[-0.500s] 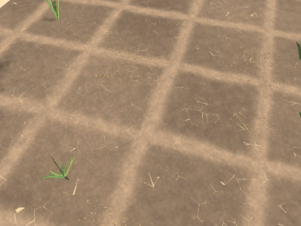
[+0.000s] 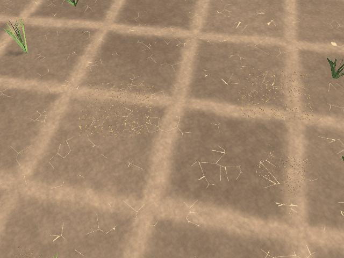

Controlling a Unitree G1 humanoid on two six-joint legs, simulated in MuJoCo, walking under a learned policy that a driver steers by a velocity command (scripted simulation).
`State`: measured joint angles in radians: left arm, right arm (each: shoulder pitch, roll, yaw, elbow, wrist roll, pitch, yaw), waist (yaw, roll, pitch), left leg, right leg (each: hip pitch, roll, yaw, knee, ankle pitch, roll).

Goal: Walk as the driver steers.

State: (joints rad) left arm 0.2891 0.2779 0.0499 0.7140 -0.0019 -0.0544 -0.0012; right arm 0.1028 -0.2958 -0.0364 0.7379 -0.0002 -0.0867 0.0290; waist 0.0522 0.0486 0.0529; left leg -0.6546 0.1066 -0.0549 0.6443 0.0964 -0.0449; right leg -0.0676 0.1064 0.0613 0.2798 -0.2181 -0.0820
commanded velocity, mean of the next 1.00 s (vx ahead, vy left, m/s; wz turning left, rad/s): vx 0.09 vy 0.00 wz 0.29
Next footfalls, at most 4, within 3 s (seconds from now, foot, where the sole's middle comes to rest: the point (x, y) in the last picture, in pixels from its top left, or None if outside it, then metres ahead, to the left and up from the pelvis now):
0.12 left None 0.26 0.14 -0.78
0.60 right None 0.28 -0.08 -0.78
0.92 left None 0.16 0.15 -0.78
1.90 left None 0.38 0.16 -0.78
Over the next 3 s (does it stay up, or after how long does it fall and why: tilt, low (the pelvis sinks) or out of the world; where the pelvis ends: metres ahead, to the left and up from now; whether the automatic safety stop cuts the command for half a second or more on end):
stays up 0.75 0.08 -0.01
